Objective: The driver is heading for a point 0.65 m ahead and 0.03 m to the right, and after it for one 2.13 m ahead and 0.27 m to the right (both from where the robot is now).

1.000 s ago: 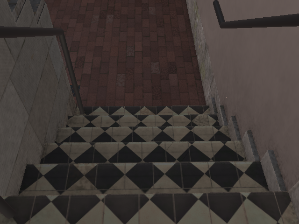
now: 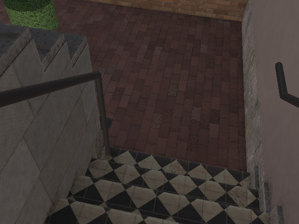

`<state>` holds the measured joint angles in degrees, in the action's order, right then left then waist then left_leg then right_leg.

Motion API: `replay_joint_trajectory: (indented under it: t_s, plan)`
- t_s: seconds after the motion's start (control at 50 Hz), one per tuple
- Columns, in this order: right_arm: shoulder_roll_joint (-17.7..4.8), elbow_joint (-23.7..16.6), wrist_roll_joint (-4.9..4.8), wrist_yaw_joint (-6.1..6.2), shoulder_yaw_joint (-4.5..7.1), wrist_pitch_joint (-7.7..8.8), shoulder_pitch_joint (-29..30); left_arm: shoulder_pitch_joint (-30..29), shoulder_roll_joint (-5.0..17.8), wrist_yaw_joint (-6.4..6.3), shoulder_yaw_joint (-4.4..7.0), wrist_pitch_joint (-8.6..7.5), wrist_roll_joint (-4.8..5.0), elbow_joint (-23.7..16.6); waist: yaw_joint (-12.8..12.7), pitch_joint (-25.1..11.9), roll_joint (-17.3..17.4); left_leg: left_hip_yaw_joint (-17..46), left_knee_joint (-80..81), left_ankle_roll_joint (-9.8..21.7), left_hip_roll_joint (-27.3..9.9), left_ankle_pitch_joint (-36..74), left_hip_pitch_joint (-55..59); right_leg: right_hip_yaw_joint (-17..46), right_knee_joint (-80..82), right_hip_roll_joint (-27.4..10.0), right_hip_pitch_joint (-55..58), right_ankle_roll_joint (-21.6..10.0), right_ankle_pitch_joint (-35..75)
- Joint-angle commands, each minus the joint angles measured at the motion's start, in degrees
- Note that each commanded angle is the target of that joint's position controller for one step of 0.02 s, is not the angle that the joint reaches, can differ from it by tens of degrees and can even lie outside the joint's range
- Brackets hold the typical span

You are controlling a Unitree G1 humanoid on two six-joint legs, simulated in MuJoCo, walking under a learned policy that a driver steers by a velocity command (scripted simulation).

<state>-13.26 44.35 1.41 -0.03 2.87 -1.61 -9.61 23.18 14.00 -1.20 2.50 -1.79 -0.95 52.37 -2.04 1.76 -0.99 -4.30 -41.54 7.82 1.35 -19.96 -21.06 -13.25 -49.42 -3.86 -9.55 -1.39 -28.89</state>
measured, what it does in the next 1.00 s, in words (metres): goes down: right foot 0.18 m lower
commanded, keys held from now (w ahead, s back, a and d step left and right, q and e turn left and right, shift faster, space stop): w+q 0.12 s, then w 0.10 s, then w+e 0.62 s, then w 0.10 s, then no key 0.06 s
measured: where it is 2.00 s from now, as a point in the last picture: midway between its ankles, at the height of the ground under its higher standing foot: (165, 218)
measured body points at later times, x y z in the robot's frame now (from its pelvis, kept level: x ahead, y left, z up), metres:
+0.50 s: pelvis +0.19 +0.00 -0.08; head +0.18 +0.00 +0.37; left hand +0.29 +0.27 -0.19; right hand +0.22 -0.27 -0.21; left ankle +0.03 +0.07 -0.71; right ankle +0.29 -0.09 -0.80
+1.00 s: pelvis +0.45 -0.01 -0.26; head +0.43 -0.03 +0.19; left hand +0.44 +0.24 -0.39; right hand +0.57 -0.27 -0.38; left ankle +0.58 +0.07 -0.99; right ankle +0.26 -0.08 -0.89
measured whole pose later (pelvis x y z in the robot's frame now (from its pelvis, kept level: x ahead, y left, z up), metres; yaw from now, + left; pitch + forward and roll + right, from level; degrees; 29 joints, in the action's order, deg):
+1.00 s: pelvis +0.45 -0.01 -0.26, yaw -11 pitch +0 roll -1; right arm -13.1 47.6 2.0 -0.1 1.8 3.3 -9.3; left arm 28.4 11.7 -2.4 0.7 -2.1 -1.4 53.0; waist -5.7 -3.3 2.9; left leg 1.9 -27.1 1.2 1.2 24.9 -23.7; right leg 10.8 -64.6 14.1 -10.9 -8.6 -50.1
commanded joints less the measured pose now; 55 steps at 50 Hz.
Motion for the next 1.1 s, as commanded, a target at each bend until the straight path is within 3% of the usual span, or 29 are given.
replay_joint_trajectory:
  t_s: [0.02,0.04,0.1,0.16,0.2,0.26,0.32,0.44,0.48,0.5,0.54,0.56,0.58,0.6,0.62,0.64,0.66,0.7,0.74,0.8,0.86,0.92,0.96,0.98,1.0,1.02,1.04,1.06,1.1]
  plan:
    - [-14.95,1.10,-3.84,0.81,3.89,0.81,-16.55,-7.45,5.86,0.73,1.11,-1.08,-1.81,-10.56,7.95,-5.38,12.82,40.84,20.54,17.79,-20.10,36.35,25.36,15.80,-31.24,5.13,-36.36,3.08,-0.44]
    - [-12.72,1.30,-3.00,0.67,3.43,0.82,-14.97,-7.80,8.36,0.78,2.03,-0.87,-0.43,-10.33,6.16,-3.33,7.96,34.58,20.21,17.63,-19.65,33.96,23.59,16.30,-30.55,2.44,-36.10,3.56,1.02]
    - [-7.05,0.15,-2.00,1.35,1.69,0.97,-9.57,-3.56,7.13,0.34,2.25,1.03,-1.98,-7.72,1.32,0.00,3.23,21.67,19.27,11.05,-12.06,34.31,10.25,15.21,-16.89,-0.27,-25.88,4.46,6.93]
    - [-9.33,2.41,-0.60,1.18,1.67,2.27,-13.06,-1.60,5.53,1.15,2.10,2.68,-2.27,-6.14,1.31,-2.34,3.40,20.07,19.24,9.80,-10.33,35.82,7.80,13.78,-17.40,1.21,-21.54,3.41,19.03]
    - [-8.37,3.96,-2.28,1.07,1.31,3.60,-15.09,-9.86,8.08,1.68,3.56,3.33,-1.64,-9.01,2.21,0.94,3.24,21.15,18.95,6.46,-8.66,25.56,12.55,17.77,-9.15,-0.26,-29.36,2.20,29.68]
    - [-7.56,3.89,-2.76,2.69,1.12,4.28,-13.37,-12.91,6.93,2.90,3.14,4.30,-1.23,-9.95,1.29,2.44,6.34,18.97,14.26,4.27,-5.45,9.08,6.14,17.26,1.84,1.70,-26.66,2.20,46.29]
    - [-6.34,3.26,-1.68,3.12,0.82,4.81,-13.51,-13.53,4.96,4.61,2.31,4.49,-1.07,-9.09,2.23,1.69,4.17,16.96,9.01,3.56,-4.74,-0.57,-2.21,16.61,6.82,3.78,-17.83,1.16,56.61]
    - [-7.83,4.21,0.80,4.35,0.32,4.93,-18.07,-18.87,3.55,4.19,1.44,2.92,-1.41,-11.68,8.05,5.17,3.48,19.72,-6.44,5.14,-8.18,5.00,4.41,18.82,13.05,7.02,-22.43,-0.59,49.59]
    - [-6.39,5.42,1.56,5.09,-0.34,4.29,-17.80,-15.61,3.17,3.27,0.98,1.95,-0.04,-10.35,8.09,8.48,2.35,19.33,-11.38,5.35,-8.47,11.15,7.49,21.72,25.72,3.37,-22.01,-2.18,42.20]
    - [-7.33,6.02,1.44,4.64,-0.40,4.13,-15.80,-8.83,3.75,2.78,1.74,2.13,-1.00,-8.69,4.96,4.10,4.08,17.36,-18.06,5.68,-9.46,18.01,3.30,13.17,16.81,5.85,-11.57,-2.73,41.91]
    - [-8.88,7.22,1.13,2.50,0.17,4.44,-14.90,11.84,6.08,1.10,3.01,2.55,-0.15,-1.69,-4.88,-5.83,3.08,8.40,-43.81,3.31,-5.42,34.74,-1.19,12.42,28.22,5.07,11.16,-5.89,37.88]
    - [-7.56,7.80,1.26,1.84,0.36,4.65,-10.24,21.67,8.74,1.41,3.88,2.10,-0.43,1.89,-11.27,-3.06,-6.73,0.88,-76.03,-0.44,4.02,2.68,-14.99,17.19,32.22,0.57,21.26,-10.84,52.23]
    - [-2.69,3.17,-0.13,2.44,-0.74,4.71,-13.30,17.23,11.97,2.44,3.18,1.10,-0.48,0.84,-2.65,-2.97,-11.89,0.95,-88.94,-2.52,4.59,-25.84,-34.64,29.98,8.70,-9.28,28.50,-12.64,87.34]
    - [-4.58,1.91,1.38,2.77,-0.61,4.08,-15.18,15.23,11.18,3.22,3.27,0.32,2.84,0.39,-0.32,-5.93,-5.60,4.77,-81.30,-2.28,1.30,-16.10,-38.83,36.54,13.44,-13.08,27.81,-16.54,83.65]
    - [-7.57,1.05,2.07,3.05,-0.09,3.51,-13.22,13.09,11.29,3.16,3.20,0.00,2.79,-0.03,0.08,-3.91,-1.87,6.95,-73.43,-2.86,-1.27,-12.68,-42.81,40.08,18.14,-13.92,22.53,-20.30,56.35]
    - [-8.99,1.09,2.39,3.09,0.19,3.09,-8.51,10.23,12.37,2.28,3.56,-0.30,2.12,0.08,-0.37,-2.12,-4.41,9.26,-69.46,-4.45,-2.30,-16.35,-44.88,51.76,22.94,-16.37,15.09,-24.78,27.45]
    - [-9.47,1.65,3.44,3.25,0.64,2.78,-2.88,6.20,7.09,1.44,1.53,-1.03,1.45,-0.53,1.57,3.69,3.55,11.92,-62.80,-5.85,-4.56,-8.11,-46.95,51.12,20.69,-13.99,7.04,-22.64,29.64]
    - [-7.87,1.28,1.26,2.35,0.46,1.50,-1.02,1.07,5.66,0.43,-0.22,-2.58,0.76,-2.62,5.81,7.28,2.77,8.37,-29.27,-9.93,-4.72,10.22,-27.54,39.47,24.72,-4.81,-15.60,-15.07,36.36]
    - [-3.25,6.39,2.79,0.91,-0.29,1.13,-6.93,5.69,9.54,0.09,1.03,-2.14,-0.04,0.13,4.85,2.11,-4.94,3.55,-28.95,-9.71,-2.94,22.37,-12.87,38.41,22.63,-2.22,-19.03,-13.44,45.25]
    - [-6.92,3.76,1.06,-0.02,0.98,2.49,2.73,10.94,3.99,-1.34,-0.23,-1.90,1.17,0.31,0.65,2.94,-2.23,8.48,-14.01,-8.06,-3.96,33.50,-27.11,41.95,14.24,1.45,-3.60,-12.66,29.18]
    - [-1.55,1.73,1.72,-1.05,-0.60,3.25,4.99,4.32,3.67,-1.39,-0.53,-1.65,1.12,-2.64,0.40,0.23,-2.66,5.57,-0.15,-7.80,0.39,47.99,-9.55,38.37,10.35,6.40,-15.21,-11.40,17.60]
    - [-1.09,-0.25,0.69,-0.83,-0.83,4.00,5.39,6.02,1.98,-0.40,-0.98,-1.14,0.30,-1.53,-2.90,3.27,-5.45,3.31,8.60,-7.06,1.78,44.80,-1.13,34.94,3.66,8.59,-17.44,-9.84,19.73]
    - [-2.69,2.54,1.31,-0.79,-0.23,5.01,-1.70,5.54,2.51,-0.65,-0.97,-0.66,-0.60,-1.05,-1.33,1.17,-6.50,7.17,-0.07,-5.82,1.04,44.66,-3.40,38.77,-6.47,6.65,-11.71,-11.30,23.84]
    - [-2.17,0.64,0.25,0.76,-1.16,6.15,0.20,9.03,0.25,-1.60,-1.36,-0.28,-0.75,-0.54,-4.36,6.10,0.60,6.56,28.60,-6.49,-0.63,41.14,-7.46,32.53,-10.67,11.18,-2.50,-9.18,26.39]
    - [-0.58,1.10,-0.48,1.07,-1.04,6.90,-0.20,9.74,1.54,-2.30,-1.31,0.47,-1.41,1.41,-5.48,6.59,0.15,5.21,35.14,-6.64,-1.05,45.95,-2.97,32.69,-15.70,11.22,-0.65,-9.22,33.35]
    - [-1.70,6.32,0.39,0.59,0.13,6.48,-15.51,3.99,3.15,-2.01,-1.46,1.63,-0.68,2.02,2.24,-1.10,-5.74,2.06,19.43,-4.85,-1.23,53.52,18.75,33.77,-27.95,7.62,-13.50,-9.50,46.69]
    - [-6.50,10.86,-0.26,0.70,1.60,5.92,-31.77,0.10,5.00,-0.88,-0.59,1.13,0.09,0.62,11.58,-4.38,0.49,8.48,23.29,-1.10,-7.32,56.16,35.51,28.00,-50.11,11.49,-27.61,-5.77,31.05]
    - [-9.61,9.89,-0.69,-0.81,1.52,5.34,-30.49,11.23,2.94,-0.68,0.44,0.06,4.37,-0.75,4.11,-12.09,14.99,19.46,4.89,4.92,-24.96,97.20,53.76,19.68,-70.83,18.24,-43.21,-1.17,-25.01]
    - [-6.91,8.14,-2.07,-2.72,0.61,5.84,-28.98,4.33,4.25,-2.23,-0.63,0.34,0.31,-0.46,6.79,-9.33,6.13,21.13,6.33,10.24,-26.72,77.48,47.30,20.95,-66.98,10.98,-56.38,-2.36,-20.05]
Keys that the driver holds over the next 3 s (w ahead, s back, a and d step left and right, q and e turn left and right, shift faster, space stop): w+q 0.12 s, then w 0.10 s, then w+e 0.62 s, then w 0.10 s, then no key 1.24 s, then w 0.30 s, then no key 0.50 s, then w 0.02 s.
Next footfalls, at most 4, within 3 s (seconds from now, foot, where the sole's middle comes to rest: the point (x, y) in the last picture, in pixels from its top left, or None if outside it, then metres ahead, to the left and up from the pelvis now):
0.56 right None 0.30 -0.07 -0.93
1.04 left None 0.57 0.06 -1.11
1.44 right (189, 217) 0.70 -0.22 -1.17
1.68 right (186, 213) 0.77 -0.22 -1.29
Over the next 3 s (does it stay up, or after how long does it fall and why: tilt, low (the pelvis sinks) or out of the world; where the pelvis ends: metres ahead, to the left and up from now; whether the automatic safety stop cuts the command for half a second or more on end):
stays up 0.64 -0.08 -0.45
